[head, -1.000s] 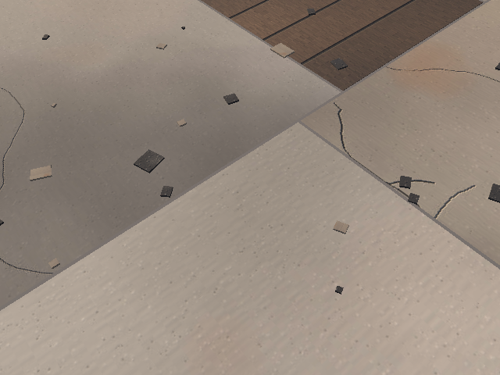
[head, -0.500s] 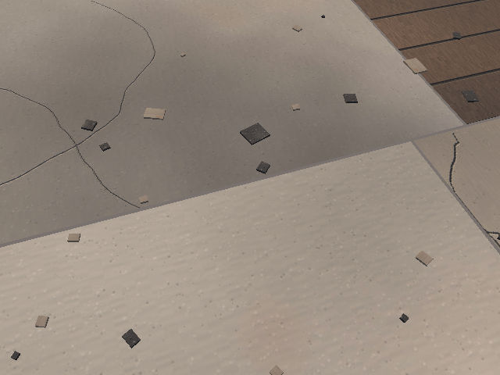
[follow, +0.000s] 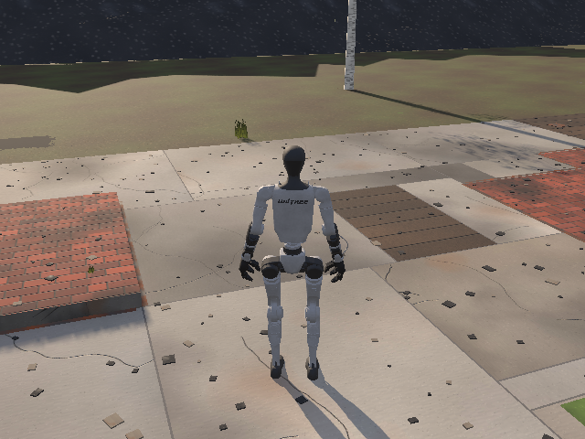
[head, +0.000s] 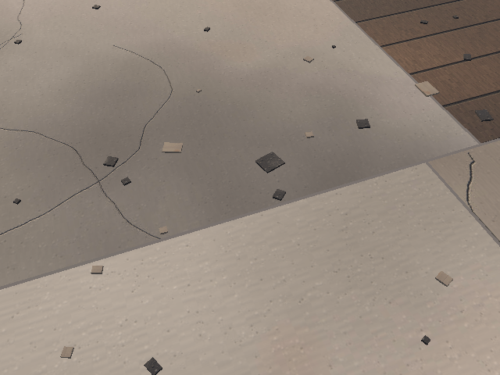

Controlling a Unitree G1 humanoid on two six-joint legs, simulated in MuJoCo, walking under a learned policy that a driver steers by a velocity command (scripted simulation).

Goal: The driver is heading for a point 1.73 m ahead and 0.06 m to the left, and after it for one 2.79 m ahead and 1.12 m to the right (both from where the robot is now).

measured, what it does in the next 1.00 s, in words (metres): walks ahead: right foot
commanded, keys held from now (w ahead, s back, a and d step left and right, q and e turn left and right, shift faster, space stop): no key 0.08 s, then w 0.92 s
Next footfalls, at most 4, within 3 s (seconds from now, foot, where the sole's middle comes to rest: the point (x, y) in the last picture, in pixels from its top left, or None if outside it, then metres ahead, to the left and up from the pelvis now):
0.82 right None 0.43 -0.07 -0.78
1.36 left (233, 301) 0.74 0.10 -0.78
1.92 right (288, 220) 1.04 -0.08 -0.78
2.48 left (238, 158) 1.34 0.09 -0.78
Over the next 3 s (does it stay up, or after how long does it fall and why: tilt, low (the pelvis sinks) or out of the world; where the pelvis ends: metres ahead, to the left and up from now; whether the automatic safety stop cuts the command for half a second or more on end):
stays up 1.46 0.00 -0.01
